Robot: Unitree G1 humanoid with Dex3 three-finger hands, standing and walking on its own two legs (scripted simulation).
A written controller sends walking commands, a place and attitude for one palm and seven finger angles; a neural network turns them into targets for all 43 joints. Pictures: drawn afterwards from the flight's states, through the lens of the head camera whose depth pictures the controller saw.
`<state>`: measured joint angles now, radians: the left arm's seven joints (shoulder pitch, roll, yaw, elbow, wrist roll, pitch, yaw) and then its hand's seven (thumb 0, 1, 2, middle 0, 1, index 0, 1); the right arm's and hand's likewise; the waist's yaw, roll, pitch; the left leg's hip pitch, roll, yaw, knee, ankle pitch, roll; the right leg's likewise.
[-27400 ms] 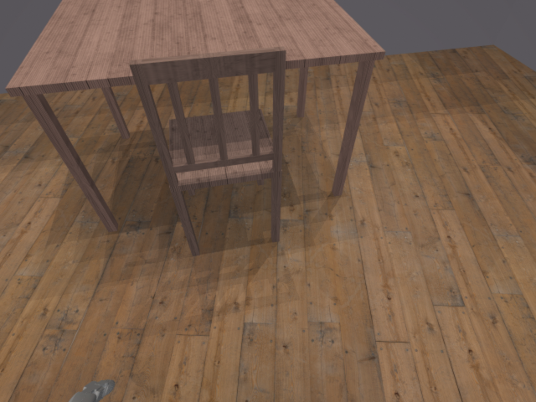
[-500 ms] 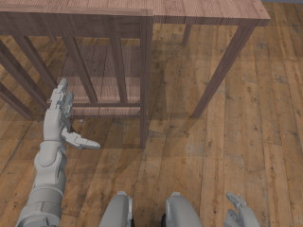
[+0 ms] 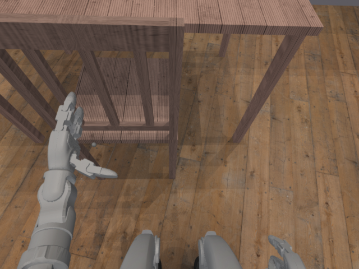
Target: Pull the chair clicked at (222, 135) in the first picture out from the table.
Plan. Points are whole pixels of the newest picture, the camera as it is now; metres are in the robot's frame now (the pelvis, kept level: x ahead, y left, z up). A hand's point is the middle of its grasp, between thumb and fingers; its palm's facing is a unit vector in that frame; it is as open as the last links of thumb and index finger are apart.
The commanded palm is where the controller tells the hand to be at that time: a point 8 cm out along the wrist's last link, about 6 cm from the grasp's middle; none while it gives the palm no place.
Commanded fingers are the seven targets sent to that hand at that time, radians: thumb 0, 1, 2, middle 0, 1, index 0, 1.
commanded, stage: aim the fingers beside a spindle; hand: left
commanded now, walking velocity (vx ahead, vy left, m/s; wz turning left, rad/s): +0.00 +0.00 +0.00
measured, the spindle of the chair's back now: (103, 93) +0.52 +0.20 +0.01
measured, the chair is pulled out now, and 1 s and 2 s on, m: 0.00 0.00 0.00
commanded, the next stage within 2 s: push the fingers through the gap in 1.74 s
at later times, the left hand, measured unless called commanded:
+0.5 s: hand (104, 152) +0.36 +0.17 +0.01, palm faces -0.01 -1.00 -0.01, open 16.9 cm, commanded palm +0.34 +0.23 +0.02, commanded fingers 0.00 -0.50 0.30 -0.06 -0.08 -0.06 -0.08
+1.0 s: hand (101, 148) +0.37 +0.18 +0.02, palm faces +0.04 -1.00 -0.02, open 16.9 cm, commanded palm +0.34 +0.23 +0.02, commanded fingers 0.00 -0.50 0.30 -0.06 -0.08 -0.06 -0.08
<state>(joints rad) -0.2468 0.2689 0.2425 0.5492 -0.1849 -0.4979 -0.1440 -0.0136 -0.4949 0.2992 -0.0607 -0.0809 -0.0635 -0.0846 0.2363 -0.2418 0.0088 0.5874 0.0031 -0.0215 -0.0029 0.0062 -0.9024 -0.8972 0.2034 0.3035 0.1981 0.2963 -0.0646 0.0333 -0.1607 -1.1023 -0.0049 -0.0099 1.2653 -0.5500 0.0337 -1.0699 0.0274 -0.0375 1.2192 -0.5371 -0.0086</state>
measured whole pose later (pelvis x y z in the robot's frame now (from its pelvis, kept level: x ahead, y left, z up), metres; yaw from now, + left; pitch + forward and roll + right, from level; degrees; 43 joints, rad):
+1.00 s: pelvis +0.00 +0.00 +0.00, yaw +0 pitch +22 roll -3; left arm -0.24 0.23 0.22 0.55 -0.18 -0.52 -0.16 -0.01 -0.50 0.30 -0.06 -0.08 -0.06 -0.08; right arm 0.23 -0.25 0.01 0.61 0.00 -0.04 -0.02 0.01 -0.90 -0.90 0.20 0.30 0.20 0.30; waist -0.07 0.03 -0.16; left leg -1.11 -0.01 -0.02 1.27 -0.55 0.03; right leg -1.08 0.03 -0.04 1.22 -0.54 -0.01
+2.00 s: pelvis +0.00 +0.00 -0.01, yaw +0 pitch +23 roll -3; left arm -0.31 0.22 0.20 0.61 -0.16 -0.51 -0.16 -0.01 -0.50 0.30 -0.06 -0.08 -0.06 -0.08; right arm 0.21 -0.25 0.00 0.61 -0.01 -0.04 -0.02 0.01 -0.90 -0.90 0.20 0.30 0.20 0.30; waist -0.08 0.03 -0.16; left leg -1.14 -0.01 -0.02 1.29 -0.55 0.03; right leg -1.10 0.03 -0.05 1.24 -0.54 -0.01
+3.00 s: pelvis +0.00 +0.01 -0.01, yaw -1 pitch +27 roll -4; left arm -0.72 0.37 0.36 1.04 -0.10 -0.51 -0.15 -0.01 -0.50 0.30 -0.06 -0.08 -0.06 -0.08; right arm 0.29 -0.25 0.02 0.63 -0.03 0.07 0.01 0.00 -0.90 -0.90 0.20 0.30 0.20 0.30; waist -0.15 0.04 -0.15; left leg -1.22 0.01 -0.01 1.31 -0.56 0.04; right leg -1.18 0.04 -0.04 1.24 -0.53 0.00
